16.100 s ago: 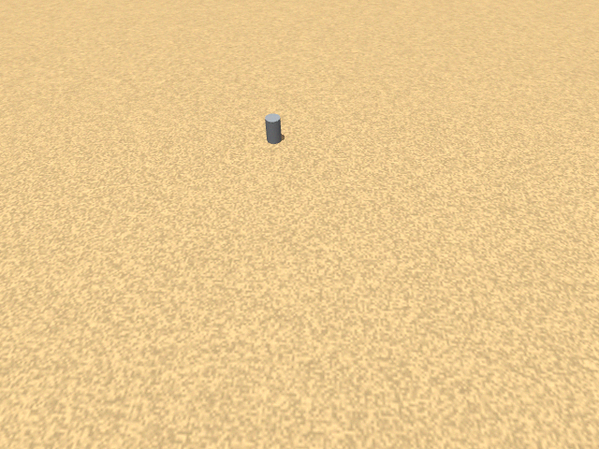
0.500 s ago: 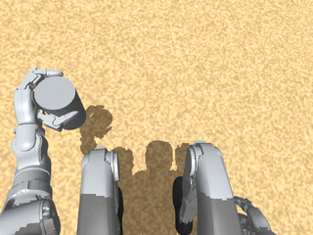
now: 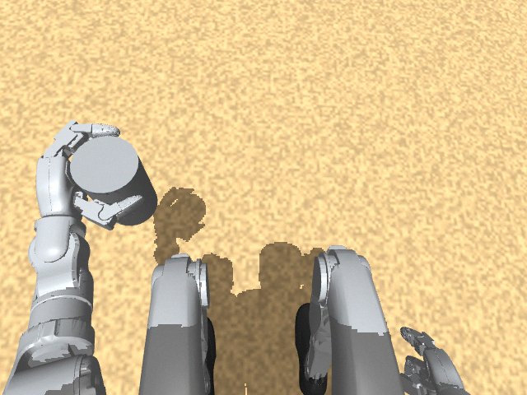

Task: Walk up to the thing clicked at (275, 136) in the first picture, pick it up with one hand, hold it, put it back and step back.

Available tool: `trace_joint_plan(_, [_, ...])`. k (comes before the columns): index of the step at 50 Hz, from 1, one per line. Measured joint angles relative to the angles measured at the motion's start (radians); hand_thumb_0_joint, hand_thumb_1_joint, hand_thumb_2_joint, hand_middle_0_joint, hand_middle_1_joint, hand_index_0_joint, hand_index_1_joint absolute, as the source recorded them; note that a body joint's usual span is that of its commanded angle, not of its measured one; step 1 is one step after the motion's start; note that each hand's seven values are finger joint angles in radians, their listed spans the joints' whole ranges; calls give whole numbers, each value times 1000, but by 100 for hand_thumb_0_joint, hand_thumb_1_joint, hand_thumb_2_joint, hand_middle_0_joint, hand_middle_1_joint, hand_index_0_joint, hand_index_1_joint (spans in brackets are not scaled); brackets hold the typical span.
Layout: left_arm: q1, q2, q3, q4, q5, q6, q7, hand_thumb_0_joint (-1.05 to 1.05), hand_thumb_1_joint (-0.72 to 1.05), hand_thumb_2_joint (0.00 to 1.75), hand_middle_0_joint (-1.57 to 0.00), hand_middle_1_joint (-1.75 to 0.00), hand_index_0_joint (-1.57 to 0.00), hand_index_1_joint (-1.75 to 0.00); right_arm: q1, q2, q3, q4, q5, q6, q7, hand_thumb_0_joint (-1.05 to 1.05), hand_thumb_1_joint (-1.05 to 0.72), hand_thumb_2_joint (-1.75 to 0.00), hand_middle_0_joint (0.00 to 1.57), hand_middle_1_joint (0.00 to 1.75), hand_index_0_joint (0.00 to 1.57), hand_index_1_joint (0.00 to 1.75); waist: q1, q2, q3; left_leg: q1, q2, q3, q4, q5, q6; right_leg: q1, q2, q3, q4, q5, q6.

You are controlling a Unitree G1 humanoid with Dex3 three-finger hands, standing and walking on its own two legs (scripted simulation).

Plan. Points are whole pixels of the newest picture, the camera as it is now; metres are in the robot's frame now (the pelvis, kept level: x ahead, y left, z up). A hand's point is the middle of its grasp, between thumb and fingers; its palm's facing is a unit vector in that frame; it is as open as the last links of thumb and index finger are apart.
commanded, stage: lift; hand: left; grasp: from the side
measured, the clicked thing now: (120, 185) +0.42 +0.22 -0.07
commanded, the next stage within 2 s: hold in 1.82 s
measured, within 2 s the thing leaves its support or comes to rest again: neither
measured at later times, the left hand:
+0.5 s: hand (59, 133) +0.40 +0.21 +0.14, palm faces +0.15 -0.99 -0.07, open 11.4 cm
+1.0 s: hand out of the picture +0.39 +0.20 +0.26, palm faces +0.15 -0.99 -0.04, open 11.4 cm
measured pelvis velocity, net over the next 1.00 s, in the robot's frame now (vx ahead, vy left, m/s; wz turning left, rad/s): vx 0.05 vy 0.01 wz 0.03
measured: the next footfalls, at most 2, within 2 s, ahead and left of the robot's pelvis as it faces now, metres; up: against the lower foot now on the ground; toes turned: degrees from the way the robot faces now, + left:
none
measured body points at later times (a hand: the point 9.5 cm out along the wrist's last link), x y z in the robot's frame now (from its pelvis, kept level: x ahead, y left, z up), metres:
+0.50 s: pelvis +0.03 +0.00 +0.13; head +0.18 +0.02 +0.55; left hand +0.38 +0.26 +0.14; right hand +0.18 -0.25 +0.01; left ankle +0.08 +0.12 -0.38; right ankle +0.10 -0.13 -0.38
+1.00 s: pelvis +0.05 +0.01 +0.25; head +0.15 +0.03 +0.69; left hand +0.37 +0.26 +0.27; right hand +0.20 -0.24 +0.14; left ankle +0.08 +0.12 -0.38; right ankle +0.10 -0.13 -0.38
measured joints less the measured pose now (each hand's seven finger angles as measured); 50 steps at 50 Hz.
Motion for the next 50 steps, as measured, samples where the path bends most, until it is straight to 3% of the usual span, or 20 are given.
trace_joint_plan(12, [112, -46, -66, -210, -30, 98, 55, -1, -56, 111, -62, -97, -64, -98, -1, 12, -16, -26, 37, -13, -28, 1, -94, -90, 20, 30, 20, 30, 36, 7, -14, 165, 6, 14, -169, 9, -2, 159, 4, -3, -162, 7, 0])
trace_joint_plan(26, [270, -91, -166, -383, -17, 200, 158, -1, -56, 111, -63, -97, -64, -98, 20, 38, -12, -40, 64, -23, -64, 1, -92, -90, 20, 30, 20, 30, 50, 13, -18, 493, 19, 28, -444, 38, 0, 487, 17, -12, -442, 41, 6])
trace_joint_plan(36, [327, -106, -201, -362, -20, 198, 183, -1, -56, 111, -63, -97, -64, -98, 59, 51, 1, -29, 61, -48, -78, 1, -91, -90, 20, 30, 20, 30, 52, 4, -16, 749, 21, 34, -657, 82, -1, 749, 22, -23, -661, 87, 9])
trace_joint_plan(50, [350, -113, -236, -328, -21, 185, 163, -1, -56, 111, -63, -97, -64, -98, 83, 49, 10, -19, 51, -53, -70, 1, -91, -90, 20, 30, 20, 30, 63, 1, 26, 995, 19, 48, -869, 142, 0, 994, 26, -22, -873, 146, 13])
